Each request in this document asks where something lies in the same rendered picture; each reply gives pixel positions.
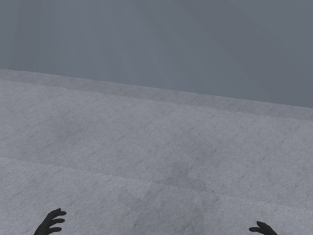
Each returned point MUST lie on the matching right robot hand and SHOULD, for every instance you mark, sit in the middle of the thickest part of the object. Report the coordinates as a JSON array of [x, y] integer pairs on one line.
[[263, 229]]

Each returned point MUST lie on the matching left robot hand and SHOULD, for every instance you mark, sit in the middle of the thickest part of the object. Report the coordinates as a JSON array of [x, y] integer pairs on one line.
[[44, 227]]

